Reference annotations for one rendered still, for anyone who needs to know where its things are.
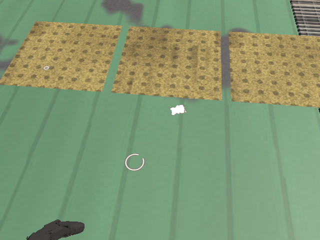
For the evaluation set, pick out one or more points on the left robot hand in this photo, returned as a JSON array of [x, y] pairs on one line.
[[57, 229]]

